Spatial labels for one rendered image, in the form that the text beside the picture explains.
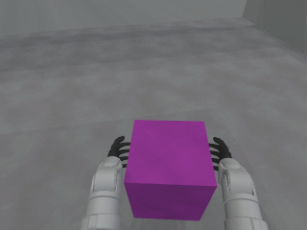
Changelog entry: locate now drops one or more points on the carton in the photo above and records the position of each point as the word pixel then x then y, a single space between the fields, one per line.
pixel 169 173

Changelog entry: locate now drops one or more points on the robot left forearm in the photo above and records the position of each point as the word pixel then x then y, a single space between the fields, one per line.
pixel 102 212

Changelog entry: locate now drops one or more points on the robot right forearm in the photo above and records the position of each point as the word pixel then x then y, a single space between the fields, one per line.
pixel 241 205

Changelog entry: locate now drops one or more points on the robot left hand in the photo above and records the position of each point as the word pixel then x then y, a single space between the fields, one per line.
pixel 116 151

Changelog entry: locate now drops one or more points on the robot right hand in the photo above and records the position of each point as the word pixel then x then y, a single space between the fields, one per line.
pixel 222 153

